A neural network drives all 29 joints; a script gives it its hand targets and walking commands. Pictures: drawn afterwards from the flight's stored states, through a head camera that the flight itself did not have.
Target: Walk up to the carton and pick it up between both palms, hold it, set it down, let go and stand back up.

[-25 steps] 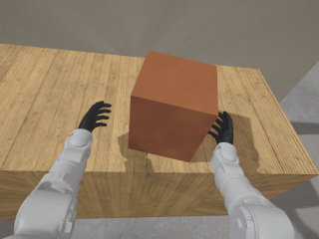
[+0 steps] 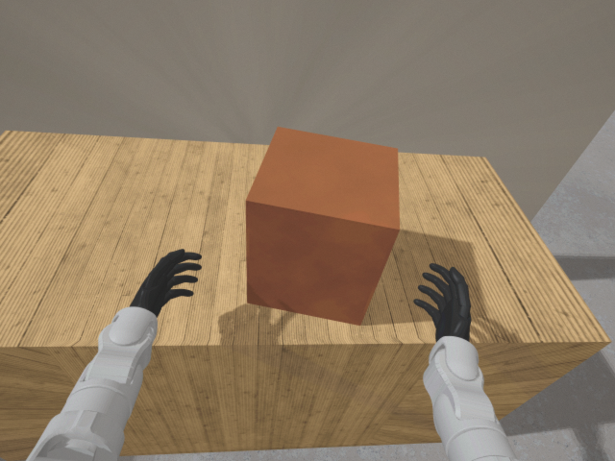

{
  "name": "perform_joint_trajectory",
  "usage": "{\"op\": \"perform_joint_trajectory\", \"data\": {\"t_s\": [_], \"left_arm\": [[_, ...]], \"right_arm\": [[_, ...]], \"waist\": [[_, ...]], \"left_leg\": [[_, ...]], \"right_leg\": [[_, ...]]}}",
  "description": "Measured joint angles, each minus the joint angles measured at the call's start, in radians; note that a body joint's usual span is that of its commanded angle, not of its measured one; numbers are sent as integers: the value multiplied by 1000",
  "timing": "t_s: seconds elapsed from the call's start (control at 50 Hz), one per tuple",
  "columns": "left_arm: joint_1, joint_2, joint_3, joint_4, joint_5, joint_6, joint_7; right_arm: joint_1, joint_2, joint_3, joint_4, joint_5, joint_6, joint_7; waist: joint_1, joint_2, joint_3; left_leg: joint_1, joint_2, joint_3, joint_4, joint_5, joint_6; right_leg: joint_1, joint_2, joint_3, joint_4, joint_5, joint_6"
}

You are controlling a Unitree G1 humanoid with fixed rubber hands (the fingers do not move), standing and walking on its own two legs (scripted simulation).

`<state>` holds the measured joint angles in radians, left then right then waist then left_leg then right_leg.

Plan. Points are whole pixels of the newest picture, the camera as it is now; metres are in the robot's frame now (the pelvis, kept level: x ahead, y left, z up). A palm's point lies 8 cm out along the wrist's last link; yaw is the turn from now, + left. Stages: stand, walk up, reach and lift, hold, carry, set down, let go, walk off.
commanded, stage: set down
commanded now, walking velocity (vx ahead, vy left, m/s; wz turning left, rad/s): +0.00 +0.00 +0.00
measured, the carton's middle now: (319, 228) +0.51 -0.01 +0.01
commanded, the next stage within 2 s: none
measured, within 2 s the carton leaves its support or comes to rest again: neither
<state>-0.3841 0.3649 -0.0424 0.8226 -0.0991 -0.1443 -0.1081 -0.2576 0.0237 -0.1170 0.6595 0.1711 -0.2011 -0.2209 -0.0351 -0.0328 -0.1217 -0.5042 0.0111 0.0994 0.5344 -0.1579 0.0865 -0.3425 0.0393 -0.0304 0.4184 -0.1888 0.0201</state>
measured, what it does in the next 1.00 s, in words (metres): stands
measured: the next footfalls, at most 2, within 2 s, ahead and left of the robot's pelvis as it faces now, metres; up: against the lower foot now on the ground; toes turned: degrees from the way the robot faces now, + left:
none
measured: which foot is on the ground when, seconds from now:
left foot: down 0.00-1.00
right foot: down 0.00-1.00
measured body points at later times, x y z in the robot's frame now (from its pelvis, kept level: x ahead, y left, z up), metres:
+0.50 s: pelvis -0.01 -0.01 +0.00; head -0.04 +0.05 +0.45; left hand +0.29 +0.23 +0.00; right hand +0.24 -0.19 +0.04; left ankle +0.08 +0.04 -0.73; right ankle +0.01 -0.14 -0.73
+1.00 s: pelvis +0.01 -0.03 +0.00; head +0.00 +0.00 +0.45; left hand +0.27 +0.22 -0.02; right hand +0.24 -0.21 +0.01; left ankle +0.08 +0.04 -0.73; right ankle +0.01 -0.15 -0.73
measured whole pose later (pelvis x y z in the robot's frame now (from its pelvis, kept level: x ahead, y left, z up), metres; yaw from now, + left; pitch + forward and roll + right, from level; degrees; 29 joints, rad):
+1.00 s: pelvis +0.01 -0.03 +0.00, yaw +0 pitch +0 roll -2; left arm 0.02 0.41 -0.04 0.52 -0.13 -0.01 -0.11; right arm 0.16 0.02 0.00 0.23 0.18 0.06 -0.24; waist -0.04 -0.03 -0.05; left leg -0.34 0.01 0.10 0.51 -0.18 0.07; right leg -0.21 0.04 -0.03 0.45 -0.25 0.00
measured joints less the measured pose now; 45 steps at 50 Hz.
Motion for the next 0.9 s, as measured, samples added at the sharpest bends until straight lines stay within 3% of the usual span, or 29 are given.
{"op": "perform_joint_trajectory", "data": {"t_s": [0.4, 0.62, 0.9], "left_arm": [[239, 38, 0, -194, -20, 100, -20], [301, 49, 4, -301, -20, 154, 2], [378, 47, 3, -304, -27, 141, 4]], "right_arm": [[298, 0, 94, -333, 12, 205, -30], [341, 0, 115, -378, 14, 244, -27], [383, 0, 115, -418, 14, 262, -21]], "waist": [[0, -44, 36], [0, -45, 58], [0, 3, 68]], "left_leg": [[145, -1, 0, -22, 3, -11], [149, -3, 1, -15, -3, -11], [162, -3, 1, -24, -12, -17]], "right_leg": [[125, 0, 0, 18, -18, -15], [126, -3, 0, 31, -26, -18], [134, -3, 0, 32, -45, -18]]}}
